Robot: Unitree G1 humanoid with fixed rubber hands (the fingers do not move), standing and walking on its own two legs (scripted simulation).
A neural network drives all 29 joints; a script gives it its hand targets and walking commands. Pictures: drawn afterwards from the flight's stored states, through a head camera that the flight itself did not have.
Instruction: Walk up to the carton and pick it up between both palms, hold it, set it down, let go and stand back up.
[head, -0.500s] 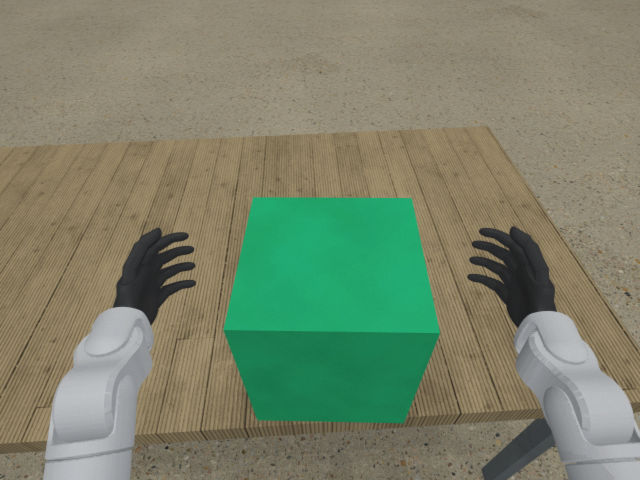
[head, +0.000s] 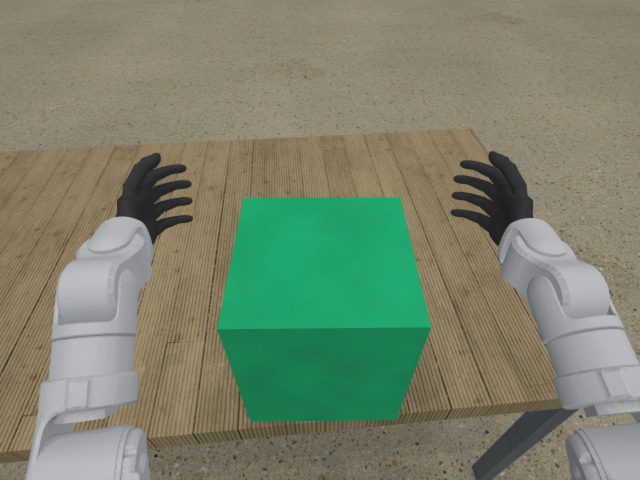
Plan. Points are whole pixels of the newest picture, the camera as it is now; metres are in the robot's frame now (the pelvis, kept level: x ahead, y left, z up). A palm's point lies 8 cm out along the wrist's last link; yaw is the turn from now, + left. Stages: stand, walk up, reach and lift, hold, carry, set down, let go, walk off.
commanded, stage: reach and lift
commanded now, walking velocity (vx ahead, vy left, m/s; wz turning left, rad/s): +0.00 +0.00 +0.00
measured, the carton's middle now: (322, 313) +0.35 +0.01 +0.02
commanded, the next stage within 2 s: none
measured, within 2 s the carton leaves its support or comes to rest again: neither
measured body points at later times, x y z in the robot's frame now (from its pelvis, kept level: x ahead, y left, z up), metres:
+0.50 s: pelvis +0.00 +0.00 +0.00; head +0.02 +0.01 +0.45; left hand +0.38 +0.21 +0.07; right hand +0.37 -0.19 +0.07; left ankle +0.00 +0.13 -0.75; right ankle +0.01 -0.13 -0.75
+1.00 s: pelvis +0.00 +0.00 +0.00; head +0.01 +0.01 +0.45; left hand +0.38 +0.18 +0.05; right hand +0.38 -0.17 +0.05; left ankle +0.00 +0.13 -0.75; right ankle +0.01 -0.13 -0.75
